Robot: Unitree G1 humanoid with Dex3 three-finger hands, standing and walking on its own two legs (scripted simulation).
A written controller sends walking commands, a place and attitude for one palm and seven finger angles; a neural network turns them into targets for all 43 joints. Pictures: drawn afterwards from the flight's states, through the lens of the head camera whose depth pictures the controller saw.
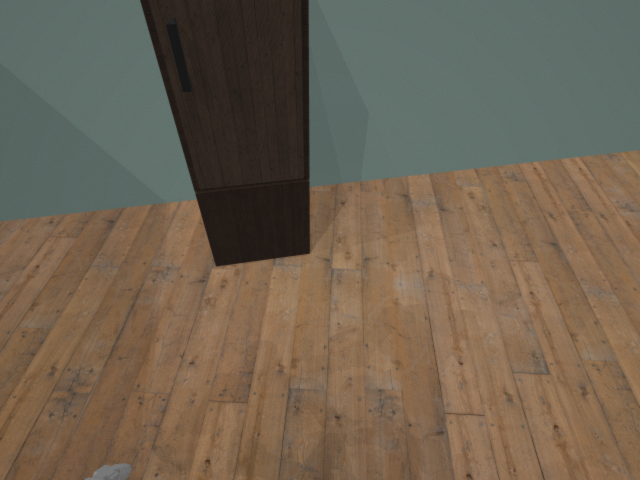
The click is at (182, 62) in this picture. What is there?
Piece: cupboard door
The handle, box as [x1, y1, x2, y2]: [166, 17, 190, 91]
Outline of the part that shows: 170,17 170,20 166,22 166,26 183,91 190,91 190,84 174,17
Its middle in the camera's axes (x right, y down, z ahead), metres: -0.35 -0.45 +0.94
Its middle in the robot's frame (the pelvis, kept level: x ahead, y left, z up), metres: +1.00 +0.40 +0.09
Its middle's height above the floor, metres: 0.86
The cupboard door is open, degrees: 0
